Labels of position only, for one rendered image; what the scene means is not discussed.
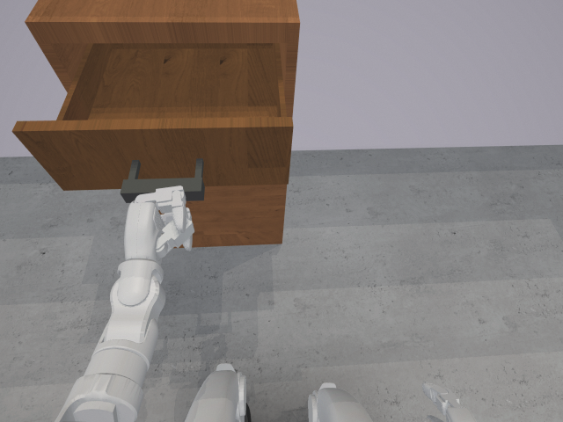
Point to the robot left thigh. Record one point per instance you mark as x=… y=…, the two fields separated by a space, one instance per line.
x=221 y=398

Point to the robot left hand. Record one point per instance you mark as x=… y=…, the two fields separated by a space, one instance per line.
x=144 y=224

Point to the drawer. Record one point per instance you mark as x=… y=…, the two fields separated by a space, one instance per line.
x=166 y=104

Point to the cabinet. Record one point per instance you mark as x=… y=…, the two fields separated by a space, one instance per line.
x=228 y=215

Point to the robot right hand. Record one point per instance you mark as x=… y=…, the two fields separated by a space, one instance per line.
x=447 y=403

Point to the robot right thigh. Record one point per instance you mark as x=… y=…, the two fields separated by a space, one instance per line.
x=335 y=405

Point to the handle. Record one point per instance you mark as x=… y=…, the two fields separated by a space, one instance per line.
x=132 y=187

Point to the robot thigh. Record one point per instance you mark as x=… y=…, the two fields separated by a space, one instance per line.
x=221 y=398
x=335 y=405

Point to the robot left forearm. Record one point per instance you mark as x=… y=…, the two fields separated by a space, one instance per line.
x=111 y=388

